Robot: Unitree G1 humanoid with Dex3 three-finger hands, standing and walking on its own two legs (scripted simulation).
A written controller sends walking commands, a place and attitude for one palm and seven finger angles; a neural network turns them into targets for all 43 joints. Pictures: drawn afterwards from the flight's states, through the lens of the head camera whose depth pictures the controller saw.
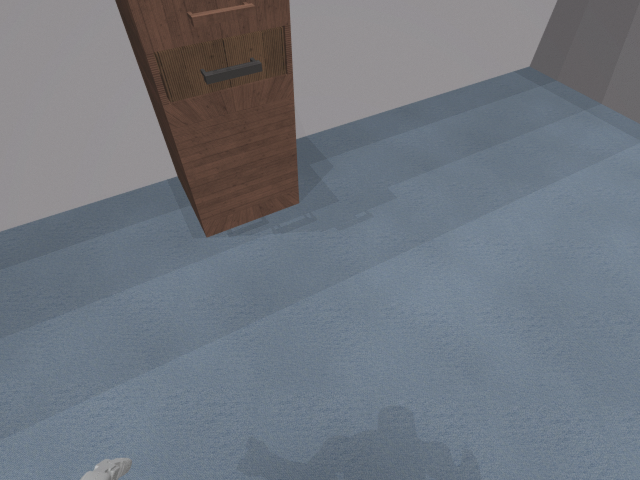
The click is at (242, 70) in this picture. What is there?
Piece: drawer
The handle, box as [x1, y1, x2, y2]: [200, 57, 261, 84]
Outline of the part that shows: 261,63 252,57 250,58 250,61 246,63 207,72 203,69 200,70 207,84 261,71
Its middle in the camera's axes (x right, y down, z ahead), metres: -0.27 -0.51 +1.16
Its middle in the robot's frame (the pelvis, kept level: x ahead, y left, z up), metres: +1.20 +0.34 -0.08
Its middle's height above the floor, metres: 0.69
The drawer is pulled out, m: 0.00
